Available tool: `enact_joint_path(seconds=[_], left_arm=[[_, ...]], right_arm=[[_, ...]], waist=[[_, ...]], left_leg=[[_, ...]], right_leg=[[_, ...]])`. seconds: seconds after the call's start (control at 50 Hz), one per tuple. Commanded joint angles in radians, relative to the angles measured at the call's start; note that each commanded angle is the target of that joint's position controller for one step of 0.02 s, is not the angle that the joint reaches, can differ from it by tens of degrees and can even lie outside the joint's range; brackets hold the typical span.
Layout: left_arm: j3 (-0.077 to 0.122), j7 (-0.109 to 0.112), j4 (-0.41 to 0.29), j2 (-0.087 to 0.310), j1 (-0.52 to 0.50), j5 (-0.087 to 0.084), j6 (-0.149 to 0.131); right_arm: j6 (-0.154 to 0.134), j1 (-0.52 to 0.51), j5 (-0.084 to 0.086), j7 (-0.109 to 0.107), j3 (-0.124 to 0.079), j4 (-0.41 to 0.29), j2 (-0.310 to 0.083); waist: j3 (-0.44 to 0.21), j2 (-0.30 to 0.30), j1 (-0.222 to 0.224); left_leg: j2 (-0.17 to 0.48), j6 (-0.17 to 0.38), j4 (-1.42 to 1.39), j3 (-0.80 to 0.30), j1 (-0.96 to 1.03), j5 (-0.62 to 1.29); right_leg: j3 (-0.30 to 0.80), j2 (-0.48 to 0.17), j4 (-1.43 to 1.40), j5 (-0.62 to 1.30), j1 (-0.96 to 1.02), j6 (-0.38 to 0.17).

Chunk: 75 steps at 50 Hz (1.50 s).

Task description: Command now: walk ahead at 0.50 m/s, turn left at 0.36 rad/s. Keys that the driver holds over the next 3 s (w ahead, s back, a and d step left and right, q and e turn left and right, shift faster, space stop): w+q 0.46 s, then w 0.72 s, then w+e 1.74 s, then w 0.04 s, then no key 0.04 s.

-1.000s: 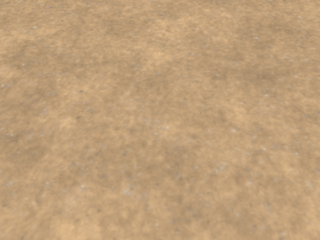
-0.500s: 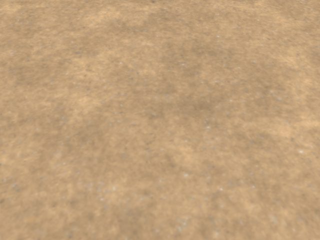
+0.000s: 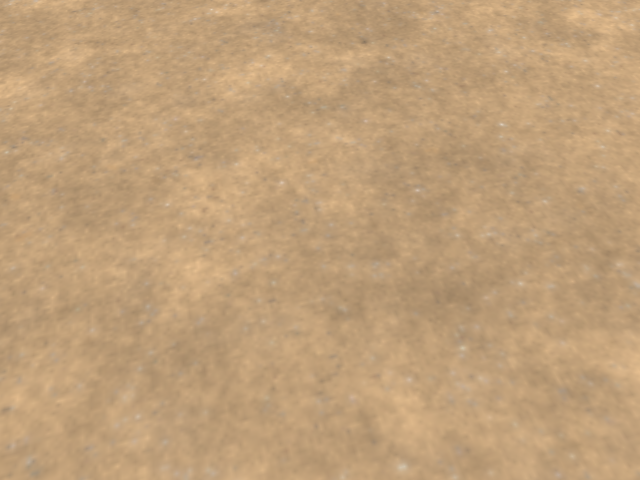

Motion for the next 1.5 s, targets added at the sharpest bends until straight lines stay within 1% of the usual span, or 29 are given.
enact_joint_path(seconds=[0.02, 0.22, 0.28, 0.32, 0.34, 0.36, 0.38, 0.4, 0.42, 0.46, 0.52, 0.62, 0.74, 0.78, 0.82, 0.84, 0.86, 0.88, 0.94, 1.02, 1.14, 1.26, 1.32, 1.34, 1.36, 1.38, 1.4, 1.42, 1.5], left_arm=[[0.035, 0.011, -0.041, 0.127, -0.047, 0.005, -0.028], [0.052, 0.033, 0.046, 0.188, 0.062, -0.024, 0.023], [0.063, 0.047, 0.039, 0.230, 0.037, -0.030, 0.047], [0.060, 0.058, 0.026, 0.232, 0.010, -0.033, 0.056], [0.032, 0.054, -0.007, 0.144, 0.053, -0.003, 0.040], [0.001, 0.037, -0.049, 0.075, 0.083, -0.004, 0.000], [0.024, 0.019, -0.068, 0.167, -0.036, -0.039, -0.032], [0.023, 0.012, -0.092, 0.170, -0.091, -0.058, -0.049], [0.021, 0.020, -0.083, 0.154, -0.094, -0.040, -0.054], [0.035, 0.024, -0.072, 0.167, -0.068, -0.009, -0.034], [0.026, 0.023, -0.067, 0.125, -0.051, -0.001, -0.004], [0.001, 0.012, -0.106, 0.076, -0.233, -0.009, -0.008], [0.011, -0.012, -0.144, 0.122, -0.317, -0.021, -0.025], [0.019, -0.014, -0.133, 0.139, -0.261, -0.021, -0.030], [0.049, -0.005, -0.075, 0.200, -0.029, -0.010, -0.033], [0.070, -0.002, -0.058, 0.282, 0.106, 0.005, -0.033], [0.068, -0.014, -0.022, 0.265, 0.172, -0.013, -0.023], [0.045, -0.013, -0.027, 0.187, 0.138, -0.032, -0.020], [0.019, -0.008, -0.052, 0.128, -0.029, -0.007, -0.008], [0.018, -0.004, -0.030, 0.133, -0.033, -0.015, -0.020], [0.025, 0.014, 0.018, 0.170, 0.037, -0.027, -0.004], [0.031, 0.024, 0.079, 0.185, 0.139, -0.039, 0.029], [0.042, 0.034, 0.078, 0.213, 0.103, -0.041, 0.042], [0.035, 0.034, 0.072, 0.196, 0.091, -0.036, 0.043], [0.014, 0.033, 0.042, 0.140, 0.076, -0.016, 0.039], [-0.021, 0.028, 0.029, 0.020, 0.227, -0.024, 0.022], [0.001, 0.026, 0.046, 0.116, 0.189, -0.047, 0.012], [0.022, 0.026, 0.017, 0.176, 0.095, -0.064, 0.009], [0.029, 0.028, 0.005, 0.115, 0.054, -0.048, 0.044]], right_arm=[[0.004, 0.016, -0.004, 0.000, -0.013, -0.054, -0.035], [-0.004, -0.261, -0.005, 0.060, 0.006, -0.186, -0.002], [0.004, -0.183, -0.006, 0.069, -0.019, -0.198, -0.048], [0.011, 0.095, -0.003, 0.049, -0.075, -0.135, -0.143], [0.022, 0.190, -0.002, 0.024, -0.101, -0.113, -0.241], [0.007, 0.149, -0.004, 0.027, -0.096, -0.148, -0.276], [-0.003, 0.152, -0.009, 0.031, -0.072, -0.148, -0.185], [-0.012, 0.115, -0.011, 0.030, -0.061, -0.146, -0.147], [-0.016, 0.049, -0.009, 0.030, -0.054, -0.152, -0.126], [-0.017, -0.027, -0.024, 0.023, -0.038, -0.181, -0.082], [-0.026, -0.021, -0.022, 0.010, -0.040, -0.169, -0.095], [-0.023, 0.053, -0.017, -0.007, -0.039, -0.120, -0.114], [-0.014, 0.125, -0.010, -0.009, -0.043, -0.063, -0.129], [-0.006, 0.114, -0.011, -0.012, -0.047, -0.057, -0.136], [0.000, 0.094, -0.021, -0.012, -0.029, -0.069, -0.098], [-0.009, 0.186, -0.025, -0.011, -0.007, -0.088, -0.034], [-0.024, 0.245, -0.014, -0.008, 0.005, -0.078, -0.005], [-0.030, 0.152, 0.001, -0.004, -0.014, -0.085, -0.098], [-0.035, 0.006, -0.017, -0.003, -0.022, -0.120, -0.097], [-0.018, 0.035, -0.021, -0.005, -0.015, -0.108, -0.042], [-0.032, -0.154, -0.023, 0.005, 0.002, -0.152, -0.002], [-0.055, -0.309, -0.012, 0.035, 0.002, -0.209, -0.013], [-0.068, -0.199, -0.016, 0.035, -0.020, -0.183, -0.063], [-0.069, -0.061, -0.021, 0.026, -0.042, -0.142, -0.107], [-0.068, 0.119, -0.039, 0.014, -0.062, -0.114, -0.173], [-0.055, 0.176, -0.041, 0.014, -0.077, -0.091, -0.239], [-0.049, 0.186, -0.033, 0.012, -0.054, -0.096, -0.141], [-0.049, 0.121, -0.028, 0.008, -0.038, -0.096, -0.098], [-0.065, -0.052, -0.041, 0.012, -0.020, -0.080, -0.027]], waist=[[0.011, -0.109, -0.026], [0.087, -0.086, 0.060], [-0.003, -0.145, -0.013], [-0.148, -0.115, -0.169], [-0.238, 0.074, -0.158], [-0.372, 0.185, -0.087], [-0.333, 0.058, -0.152], [-0.199, 0.028, -0.132], [-0.118, -0.057, -0.078], [-0.066, -0.028, -0.017], [-0.052, -0.018, -0.001], [-0.012, 0.015, -0.081], [0.028, 0.032, -0.101], [0.013, 0.053, -0.065], [-0.157, 0.013, 0.050], [-0.325, -0.162, 0.055], [-0.385, -0.359, 0.051], [-0.257, -0.239, 0.075], [-0.022, -0.116, 0.015], [-0.019, -0.144, -0.024], [0.016, -0.116, 0.032], [0.059, -0.114, 0.062], [-0.003, -0.139, -0.022], [-0.099, -0.126, -0.091], [-0.261, -0.054, -0.165], [-0.413, 0.219, -0.106], [-0.403, 0.169, -0.142], [-0.239, 0.113, -0.140], [-0.044, 0.067, -0.031]], left_leg=[[0.036, -0.012, -0.071, -0.067, -0.100, 0.140], [-0.005, 0.053, -0.445, 0.094, -0.120, 0.210], [-0.097, 0.109, -0.445, 0.181, 0.060, 0.058], [-0.151, 0.179, -0.540, 0.155, 0.475, 0.105], [0.062, 0.275, -0.552, -0.199, 0.809, 0.107], [0.264, 0.462, -0.716, -0.760, 1.015, -0.026], [0.239, 0.405, -0.770, -0.682, 0.993, -0.053], [0.199, 0.361, -0.776, -0.524, 0.859, 0.000], [0.148, 0.322, -0.784, -0.415, 0.706, 0.094], [0.094, 0.302, -0.823, -0.313, 0.522, 0.255], [0.073, 0.307, -0.860, -0.209, 0.411, 0.395], [0.008, 0.229, -0.868, -0.093, 0.366, 0.287], [0.121, 0.210, -0.795, -0.194, 0.557, 0.240], [0.132, 0.189, -0.734, -0.202, 0.600, 0.371], [0.036, 0.139, -0.439, -0.125, 0.525, 0.536], [-0.091, 0.070, -0.091, -0.049, 0.215, 0.250], [-0.180, 0.036, 0.123, -0.065, -0.028, -0.348], [-0.118, 0.044, 0.209, -0.107, -0.138, -0.319], [0.003, 0.042, 0.089, -0.027, -0.100, -0.096], [0.035, 0.009, -0.027, 0.002, -0.040, -0.010], [0.017, -0.015, -0.383, 0.042, -0.036, 0.287], [-0.029, 0.007, -0.562, 0.035, -0.023, 0.263], [-0.068, 0.043, -0.621, 0.054, 0.177, 0.180], [-0.069, 0.072, -0.632, 0.064, 0.395, 0.203], [0.090, 0.135, -0.569, -0.085, 0.710, 0.231], [0.339, 0.280, -0.631, -0.505, 1.058, 0.067], [0.333, 0.272, -0.719, -0.610, 1.012, -0.092], [0.300, 0.228, -0.750, -0.458, 0.883, -0.103], [0.192, 0.190, -0.890, -0.139, 0.498, 0.102]], right_leg=[[0.151, -0.288, -0.199, 0.245, 0.046, -0.140], [-0.049, -0.323, -0.131, 0.428, 0.269, -0.084], [-0.092, -0.322, 0.076, 0.907, 0.307, -0.051], [-0.122, -0.266, 0.465, 0.873, 0.135, 0.002], [-0.121, -0.172, 0.807, 0.266, -0.213, 0.052], [0.085, 0.028, 1.078, -0.421, -0.525, 0.087], [0.219, -0.040, 1.099, -0.367, -0.632, 0.067], [0.202, -0.081, 1.032, -0.279, -0.651, 0.046], [0.195, -0.123, 0.930, -0.213, -0.603, 0.046], [0.195, -0.157, 0.826, -0.146, -0.481, 0.067], [0.156, -0.159, 0.709, -0.067, -0.439, 0.116], [0.126, -0.115, 0.341, 0.276, -0.371, 0.126], [0.153, -0.095, 0.190, 0.211, -0.415, 0.061], [0.133, -0.077, 0.168, 0.126, -0.348, 0.027], [0.142, -0.100, 0.165, 0.172, 0.011, -0.044], [0.465, -0.311, 0.175, 0.109, 0.395, -0.171], [0.822, -0.420, 0.018, -0.137, 0.537, -0.247], [0.792, -0.402, -0.026, -0.316, 0.458, -0.205], [0.503, -0.299, -0.101, -0.094, 0.105, -0.155], [0.352, -0.252, -0.169, 0.124, 0.015, -0.173], [0.202, -0.204, -0.193, 0.252, 0.041, -0.138], [0.261, -0.268, -0.112, 0.277, 0.170, -0.130], [0.282, -0.267, 0.020, 0.460, 0.182, -0.099], [0.249, -0.214, 0.171, 0.524, 0.125, -0.070], [0.211, -0.148, 0.449, 0.321, -0.064, -0.032], [0.144, 0.002, 0.796, -0.304, -0.450, 0.034], [0.248, -0.031, 0.928, -0.407, -0.547, 0.036], [0.239, -0.074, 0.960, -0.327, -0.606, 0.034], [0.210, -0.174, 0.850, -0.133, -0.459, 0.049]])
Next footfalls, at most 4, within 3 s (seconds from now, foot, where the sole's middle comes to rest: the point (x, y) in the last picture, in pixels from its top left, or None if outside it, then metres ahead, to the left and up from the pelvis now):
0.32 left None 0.32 0.16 -0.78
0.82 right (338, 405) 0.66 0.04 -0.78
1.36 left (204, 329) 0.86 0.37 -0.78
1.88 right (299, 233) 1.17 0.15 -0.78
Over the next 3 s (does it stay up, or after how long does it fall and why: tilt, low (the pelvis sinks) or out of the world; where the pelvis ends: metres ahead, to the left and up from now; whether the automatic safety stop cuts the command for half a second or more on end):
stays up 1.58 0.08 -0.02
